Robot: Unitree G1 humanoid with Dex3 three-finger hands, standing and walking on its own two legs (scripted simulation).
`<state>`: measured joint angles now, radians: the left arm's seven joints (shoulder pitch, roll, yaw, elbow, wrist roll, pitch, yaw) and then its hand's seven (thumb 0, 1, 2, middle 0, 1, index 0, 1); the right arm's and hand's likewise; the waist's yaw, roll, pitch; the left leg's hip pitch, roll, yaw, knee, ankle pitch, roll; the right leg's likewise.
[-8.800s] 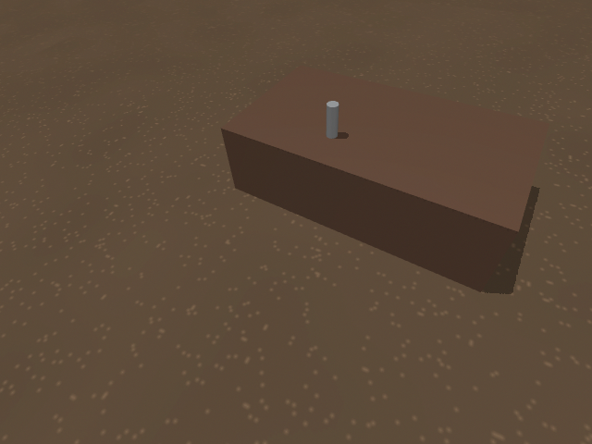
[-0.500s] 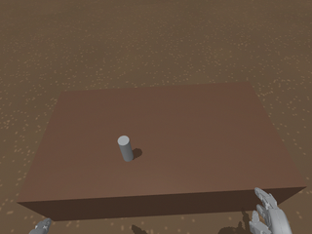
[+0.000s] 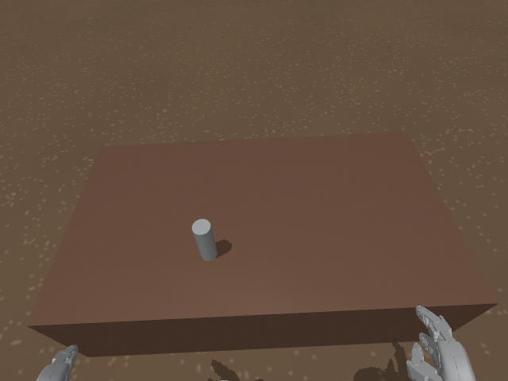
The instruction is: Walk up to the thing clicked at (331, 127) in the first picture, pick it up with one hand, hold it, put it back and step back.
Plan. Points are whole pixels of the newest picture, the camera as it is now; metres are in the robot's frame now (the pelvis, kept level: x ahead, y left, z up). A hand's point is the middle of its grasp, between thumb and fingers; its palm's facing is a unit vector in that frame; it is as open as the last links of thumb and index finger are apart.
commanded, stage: go down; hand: left
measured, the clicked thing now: (205, 241) +0.52 +0.16 -0.28
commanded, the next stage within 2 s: none
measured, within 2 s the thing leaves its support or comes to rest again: neither
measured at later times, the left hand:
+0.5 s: hand (81, 285) +0.31 +0.31 -0.02, palm faces +0.11 -0.98 -0.18, open 17.5 cm
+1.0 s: hand (74, 245) +0.37 +0.34 +0.00, palm faces +0.12 -0.99 -0.12, open 17.1 cm
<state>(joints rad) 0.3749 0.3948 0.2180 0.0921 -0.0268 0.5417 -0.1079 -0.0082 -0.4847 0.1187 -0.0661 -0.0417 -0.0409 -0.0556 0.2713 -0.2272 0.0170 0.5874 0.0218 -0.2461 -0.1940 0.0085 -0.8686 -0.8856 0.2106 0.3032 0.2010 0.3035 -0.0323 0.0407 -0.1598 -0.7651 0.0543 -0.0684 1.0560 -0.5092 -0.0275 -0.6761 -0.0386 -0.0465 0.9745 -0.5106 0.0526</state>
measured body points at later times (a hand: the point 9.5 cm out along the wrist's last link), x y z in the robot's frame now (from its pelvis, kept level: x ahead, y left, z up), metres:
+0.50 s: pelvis -0.01 +0.00 +0.00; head +0.06 +0.02 +0.45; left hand +0.30 +0.37 -0.01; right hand +0.09 -0.28 -0.08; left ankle +0.01 +0.13 -0.67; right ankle -0.02 -0.16 -0.67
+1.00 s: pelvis -0.02 +0.00 -0.01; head +0.09 +0.03 +0.43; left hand +0.36 +0.39 +0.01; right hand +0.04 -0.29 -0.10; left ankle +0.01 +0.13 -0.67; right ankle -0.02 -0.16 -0.67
